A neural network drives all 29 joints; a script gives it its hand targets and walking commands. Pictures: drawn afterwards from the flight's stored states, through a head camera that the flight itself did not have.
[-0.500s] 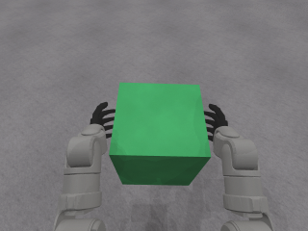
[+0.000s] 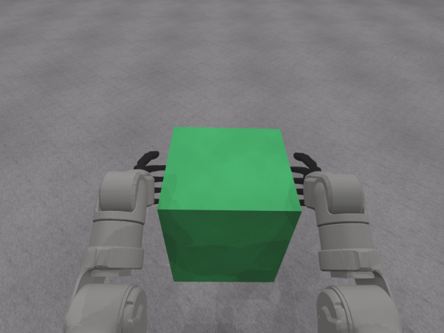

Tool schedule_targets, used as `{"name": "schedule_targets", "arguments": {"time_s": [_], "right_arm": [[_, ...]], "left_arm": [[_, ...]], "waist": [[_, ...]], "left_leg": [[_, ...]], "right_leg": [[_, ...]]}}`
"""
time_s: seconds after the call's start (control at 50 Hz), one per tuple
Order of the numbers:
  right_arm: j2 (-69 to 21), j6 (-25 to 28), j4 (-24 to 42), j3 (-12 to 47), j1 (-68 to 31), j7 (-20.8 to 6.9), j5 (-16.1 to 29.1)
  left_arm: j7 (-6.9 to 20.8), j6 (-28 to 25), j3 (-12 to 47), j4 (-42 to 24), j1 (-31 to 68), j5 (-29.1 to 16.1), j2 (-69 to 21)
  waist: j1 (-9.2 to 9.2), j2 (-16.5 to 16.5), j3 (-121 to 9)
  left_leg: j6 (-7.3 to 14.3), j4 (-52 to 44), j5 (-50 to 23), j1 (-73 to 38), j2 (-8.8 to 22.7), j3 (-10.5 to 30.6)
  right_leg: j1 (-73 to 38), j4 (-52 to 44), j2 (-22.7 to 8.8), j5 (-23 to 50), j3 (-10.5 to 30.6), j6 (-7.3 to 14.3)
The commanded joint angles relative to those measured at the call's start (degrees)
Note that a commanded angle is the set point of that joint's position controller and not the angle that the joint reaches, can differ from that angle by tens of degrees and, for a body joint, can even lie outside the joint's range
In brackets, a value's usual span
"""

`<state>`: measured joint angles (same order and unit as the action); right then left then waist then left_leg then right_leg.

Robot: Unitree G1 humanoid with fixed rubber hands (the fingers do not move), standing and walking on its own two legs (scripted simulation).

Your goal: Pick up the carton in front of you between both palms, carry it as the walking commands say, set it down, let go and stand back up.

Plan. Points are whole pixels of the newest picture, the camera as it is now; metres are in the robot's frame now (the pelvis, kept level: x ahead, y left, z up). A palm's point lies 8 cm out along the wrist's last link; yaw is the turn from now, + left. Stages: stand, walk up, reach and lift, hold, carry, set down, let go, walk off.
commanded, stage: carry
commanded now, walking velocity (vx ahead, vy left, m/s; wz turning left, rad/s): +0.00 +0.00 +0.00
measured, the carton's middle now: (225, 207) +0.36 +0.01 +0.04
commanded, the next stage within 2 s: none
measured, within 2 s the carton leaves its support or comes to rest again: neither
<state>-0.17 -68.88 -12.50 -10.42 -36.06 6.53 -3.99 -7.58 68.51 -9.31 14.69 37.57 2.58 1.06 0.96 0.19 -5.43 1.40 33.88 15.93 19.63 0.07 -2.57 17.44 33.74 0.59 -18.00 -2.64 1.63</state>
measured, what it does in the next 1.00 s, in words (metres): stands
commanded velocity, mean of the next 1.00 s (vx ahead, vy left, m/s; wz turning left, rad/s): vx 0.00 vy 0.00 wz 0.00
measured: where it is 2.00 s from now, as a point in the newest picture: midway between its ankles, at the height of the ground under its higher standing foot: outside the picture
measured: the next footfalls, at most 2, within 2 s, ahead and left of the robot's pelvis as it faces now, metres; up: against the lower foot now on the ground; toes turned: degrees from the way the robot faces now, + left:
none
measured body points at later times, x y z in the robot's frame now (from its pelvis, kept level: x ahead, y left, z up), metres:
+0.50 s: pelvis -0.03 +0.00 +0.00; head -0.05 +0.00 +0.45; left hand +0.33 +0.16 +0.12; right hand +0.33 -0.14 +0.12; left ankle +0.02 +0.10 -0.73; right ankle +0.00 -0.10 -0.73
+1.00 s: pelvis -0.04 +0.00 +0.00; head -0.05 +0.01 +0.45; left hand +0.32 +0.16 +0.12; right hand +0.32 -0.14 +0.12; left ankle +0.02 +0.11 -0.73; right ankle +0.00 -0.10 -0.73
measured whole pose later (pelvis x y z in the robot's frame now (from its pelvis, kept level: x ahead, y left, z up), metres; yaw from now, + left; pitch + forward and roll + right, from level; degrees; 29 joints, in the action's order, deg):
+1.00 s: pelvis -0.04 +0.00 +0.00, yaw +0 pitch +1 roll +0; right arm 0.2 -70.9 -12.4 -10.9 -38.1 6.5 -3.9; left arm -7.2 70.6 -10.8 13.5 38.9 4.1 0.3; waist 0.2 0.0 -4.2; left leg 1.8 31.3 11.1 21.3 0.1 -3.0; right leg 19.3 31.8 -0.2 -13.7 -3.6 1.3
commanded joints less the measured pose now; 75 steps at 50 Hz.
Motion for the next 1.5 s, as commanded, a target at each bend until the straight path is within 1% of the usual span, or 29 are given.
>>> {"name": "schedule_targets", "arguments": {"time_s": [0.0, 0.06, 0.08, 0.14, 0.32, 0.58, 0.96, 1.04, 1.14, 1.18, 1.24, 1.3, 1.4, 1.48], "right_arm": [[-63.0, 2.0, 7.9, 31.6, -42.1, -12.3, 24.2], [-63.6, 1.7, 8.0, 31.9, -43.2, -12.6, 24.9], [-63.6, 1.6, 8.1, 32.0, -43.2, -12.7, 25.1], [-64.1, 1.5, 8.2, 32.1, -44.1, -13.0, 25.5], [-63.8, 1.1, 6.8, 31.0, -43.7, -13.2, 25.0], [-63.4, 0.7, 7.2, 30.4, -44.0, -13.0, 24.6], [-63.7, 0.2, 7.6, 30.7, -44.6, -13.3, 25.1], [-64.4, 0.6, 5.6, 30.0, -41.3, -13.8, 23.9], [-66.9, 3.5, 2.8, 29.3, -33.8, -15.8, 20.6], [-67.6, 5.4, 4.1, 30.2, -32.5, -16.6, 19.9], [-67.5, 8.1, 7.6, 32.5, -31.5, -17.2, 19.5], [-67.3, 10.4, 8.9, 34.3, -26.9, -17.7, 18.4], [-65.3, 14.7, 8.8, 35.2, -17.9, -18.5, 14.6], [-62.7, 18.9, 7.8, 34.1, -12.1, -18.9, 10.2]], "left_arm": [[14.0, -1.6, 30.3, -8.7, 40.9, -24.7, -66.0], [13.9, -1.2, 30.0, -8.8, 41.1, -24.1, -65.8], [13.9, -1.2, 29.9, -8.7, 41.1, -24.0, -65.8], [13.8, -1.0, 29.8, -9.0, 41.7, -23.7, -65.5], [14.0, -0.5, 29.5, -8.1, 41.9, -23.5, -65.6], [14.2, -0.3, 29.6, -8.4, 43.2, -24.0, -66.3], [14.2, 0.1, 29.5, -8.8, 43.2, -23.8, -66.1], [14.7, -0.2, 28.8, -6.6, 40.0, -22.6, -66.9], [16.7, -3.2, 27.9, -4.1, 32.7, -19.6, -69.5], [17.6, -5.1, 29.0, -5.4, 31.3, -18.9, -70.4], [18.2, -7.8, 31.8, -8.8, 30.2, -18.8, -70.8], [18.5, -10.0, 33.7, -10.7, 25.7, -17.8, -70.4], [19.2, -14.0, 34.8, -11.3, 16.7, -13.8, -67.8], [19.6, -18.0, 33.6, -10.2, 10.6, -9.2, -65.0]], "waist": [[-0.63, -0.1, -21.1], [-0.65, -0.3, -20.7], [-0.65, -0.5, -21.1], [-0.69, -0.4, -20.2], [-0.77, -0.3, -19.7], [-0.75, -0.5, -19.6], [-0.79, -0.5, -20.2], [-0.72, -0.5, -20.2], [-0.60, -0.4, -19.2], [-0.64, -0.3, -18.5], [-0.71, -0.3, -17.9], [-0.74, -0.5, -18.4], [-0.72, -0.6, -19.0], [-0.77, -0.7, -17.6]], "left_leg": [[2.7, -3.1, -18.1, -8.3, 7.1, 6.0], [2.8, -3.6, -17.0, -7.5, 7.1, 6.1], [2.6, -4.2, -14.9, -7.6, 7.2, 6.2], [2.4, -5.1, -12.7, -7.0, 7.1, 6.3], [2.1, -5.9, -11.1, -7.1, 7.1, 6.0], [2.1, -6.6, -9.8, -6.9, 7.3, 6.3], [2.0, -6.9, -9.6, -6.4, 7.4, 6.4], [1.9, -6.8, -10.3, -6.4, 7.5, 6.2], [1.7, -6.5, -11.3, -5.9, 7.4, 6.0], [1.6, -6.6, -10.8, -5.5, 7.4, 6.0], [1.7, -7.1, -8.9, -5.2, 7.4, 6.2], [1.7, -7.1, -9.2, -5.6, 7.5, 6.4], [1.7, -6.7, -11.0, -5.7, 7.5, 6.4], [1.6, -7.0, -9.8, -4.7, 7.5, 6.4]], "right_leg": [[-6.9, -3.2, -7.1, 17.1, 6.0, 2.1], [-6.8, -3.5, -7.1, 15.8, 5.9, 2.1], [-7.0, -4.1, -7.3, 14.1, 5.9, 2.0], [-6.5, -4.9, -7.3, 12.2, 5.9, 1.9], [-5.6, -5.9, -7.6, 11.2, 6.0, 1.8], [-4.7, -6.3, -7.6, 9.0, 5.7, 1.5], [-4.9, -6.4, -7.8, 8.7, 5.4, 1.3], [-4.9, -6.3, -7.9, 9.5, 5.3, 1.3], [-4.6, -6.2, -7.9, 10.7, 5.3, 1.1], [-4.2, -6.3, -7.9, 10.3, 5.4, 1.1], [-3.6, -6.9, -8.0, 8.1, 5.6, 1.2], [-3.9, -6.8, -7.9, 7.8, 5.4, 1.2], [-4.3, -6.3, -7.9, 9.4, 5.1, 1.1], [-3.4, -6.6, -8.0, 8.6, 5.0, 1.0]]}}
